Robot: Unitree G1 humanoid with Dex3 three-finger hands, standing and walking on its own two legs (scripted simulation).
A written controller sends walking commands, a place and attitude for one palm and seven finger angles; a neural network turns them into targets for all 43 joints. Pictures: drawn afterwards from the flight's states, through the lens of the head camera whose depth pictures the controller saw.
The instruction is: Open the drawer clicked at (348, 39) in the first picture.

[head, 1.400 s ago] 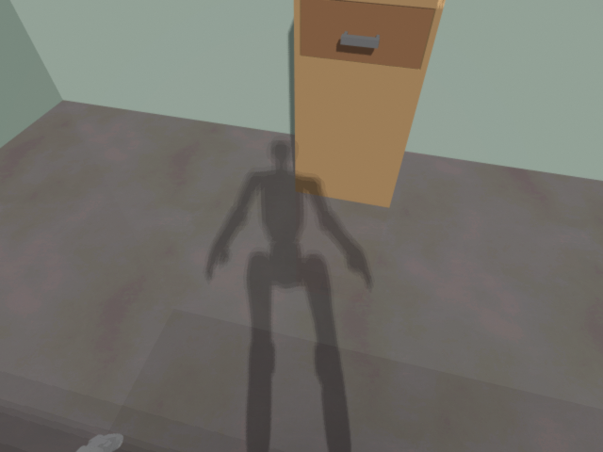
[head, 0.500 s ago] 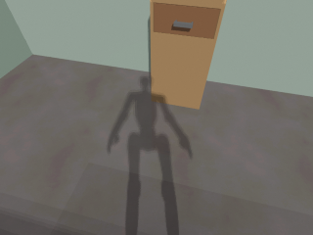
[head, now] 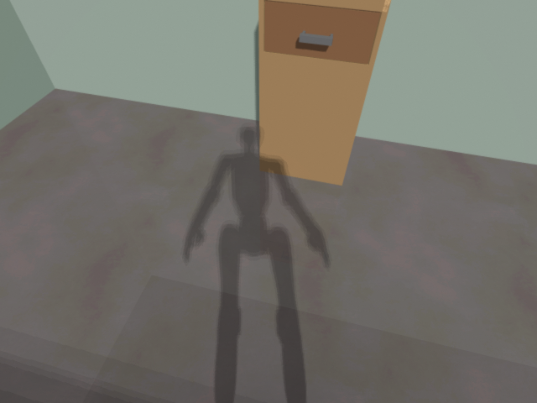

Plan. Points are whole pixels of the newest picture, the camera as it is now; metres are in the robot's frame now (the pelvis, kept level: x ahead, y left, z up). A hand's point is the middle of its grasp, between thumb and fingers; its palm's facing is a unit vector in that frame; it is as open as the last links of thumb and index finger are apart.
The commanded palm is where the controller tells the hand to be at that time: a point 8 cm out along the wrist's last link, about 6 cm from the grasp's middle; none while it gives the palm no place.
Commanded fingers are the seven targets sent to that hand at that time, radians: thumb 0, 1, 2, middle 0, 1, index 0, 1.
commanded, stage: look at it before walking up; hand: left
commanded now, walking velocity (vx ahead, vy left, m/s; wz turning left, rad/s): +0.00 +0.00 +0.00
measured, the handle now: (316, 37) +1.32 -0.10 -0.02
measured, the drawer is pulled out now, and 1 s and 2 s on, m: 0.00 0.00 0.00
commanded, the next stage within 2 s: walk to a spot facing it in 0.04 s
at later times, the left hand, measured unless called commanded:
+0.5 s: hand out of the picture +0.06 +0.17 -0.19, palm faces -0.04 -0.98 -0.22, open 7.4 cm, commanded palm none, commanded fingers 0.00 0.90 0.90 -0.20 -0.30 -0.20 -0.30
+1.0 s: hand (184, 316) +0.31 +0.19 -0.19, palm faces -0.22 -0.96 -0.19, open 7.4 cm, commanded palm none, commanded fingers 0.00 0.90 0.90 -0.20 -0.30 -0.20 -0.30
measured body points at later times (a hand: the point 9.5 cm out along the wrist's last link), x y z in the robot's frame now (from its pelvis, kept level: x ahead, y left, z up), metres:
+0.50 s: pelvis +0.06 -0.02 -0.02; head +0.06 -0.03 +0.43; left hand +0.06 +0.22 -0.17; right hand +0.04 -0.27 -0.18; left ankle +0.00 +0.11 -0.72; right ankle +0.00 -0.12 -0.75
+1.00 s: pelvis +0.25 +0.01 -0.01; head +0.26 +0.02 +0.44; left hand +0.32 +0.24 -0.17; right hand +0.25 -0.24 -0.15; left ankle +0.29 +0.09 -0.75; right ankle +0.19 -0.09 -0.65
